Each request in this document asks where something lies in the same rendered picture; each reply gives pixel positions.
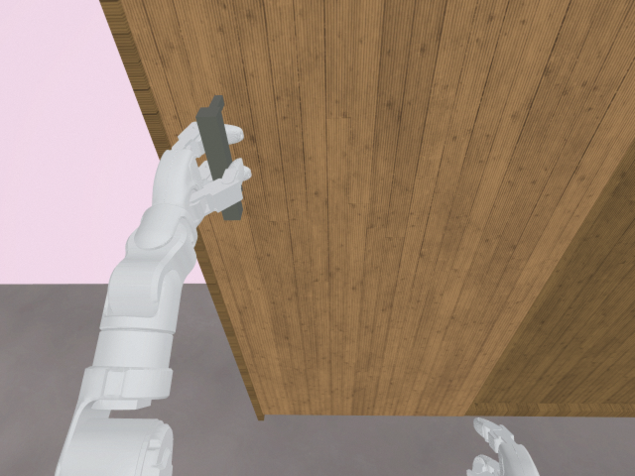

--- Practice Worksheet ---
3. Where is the robot left upper arm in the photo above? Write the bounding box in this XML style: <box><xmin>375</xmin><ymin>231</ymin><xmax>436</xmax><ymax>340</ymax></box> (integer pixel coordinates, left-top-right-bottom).
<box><xmin>59</xmin><ymin>418</ymin><xmax>173</xmax><ymax>476</ymax></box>

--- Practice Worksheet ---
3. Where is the right robot hand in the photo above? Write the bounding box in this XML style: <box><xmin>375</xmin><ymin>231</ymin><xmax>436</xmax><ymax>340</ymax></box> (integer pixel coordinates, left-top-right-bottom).
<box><xmin>466</xmin><ymin>417</ymin><xmax>540</xmax><ymax>476</ymax></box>

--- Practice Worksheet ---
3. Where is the robot left forearm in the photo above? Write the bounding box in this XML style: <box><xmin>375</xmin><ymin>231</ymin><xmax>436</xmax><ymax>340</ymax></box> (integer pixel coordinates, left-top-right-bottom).
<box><xmin>55</xmin><ymin>204</ymin><xmax>197</xmax><ymax>476</ymax></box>

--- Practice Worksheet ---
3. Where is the left robot hand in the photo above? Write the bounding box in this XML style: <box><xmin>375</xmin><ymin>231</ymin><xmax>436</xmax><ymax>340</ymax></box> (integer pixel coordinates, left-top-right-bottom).
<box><xmin>152</xmin><ymin>122</ymin><xmax>252</xmax><ymax>228</ymax></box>

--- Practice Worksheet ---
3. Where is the wardrobe door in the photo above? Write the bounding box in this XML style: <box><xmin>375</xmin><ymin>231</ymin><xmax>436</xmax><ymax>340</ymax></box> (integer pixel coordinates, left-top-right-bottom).
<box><xmin>473</xmin><ymin>139</ymin><xmax>635</xmax><ymax>404</ymax></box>
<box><xmin>120</xmin><ymin>0</ymin><xmax>635</xmax><ymax>417</ymax></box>

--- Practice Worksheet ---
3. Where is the handle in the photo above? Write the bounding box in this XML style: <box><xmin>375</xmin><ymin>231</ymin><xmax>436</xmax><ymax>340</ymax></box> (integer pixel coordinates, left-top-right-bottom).
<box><xmin>195</xmin><ymin>95</ymin><xmax>243</xmax><ymax>220</ymax></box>

